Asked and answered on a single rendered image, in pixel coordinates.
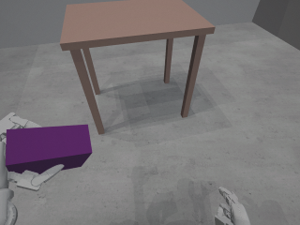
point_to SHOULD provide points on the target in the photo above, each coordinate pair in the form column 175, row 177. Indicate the sponge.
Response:
column 37, row 149

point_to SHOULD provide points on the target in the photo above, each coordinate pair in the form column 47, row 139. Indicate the left robot forearm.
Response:
column 8, row 211

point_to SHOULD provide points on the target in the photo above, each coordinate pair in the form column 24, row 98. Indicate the robot left hand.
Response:
column 27, row 180

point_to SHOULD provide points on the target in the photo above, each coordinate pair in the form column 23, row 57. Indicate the robot right hand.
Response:
column 236, row 214

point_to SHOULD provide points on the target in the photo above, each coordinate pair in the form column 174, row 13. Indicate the table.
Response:
column 100, row 24

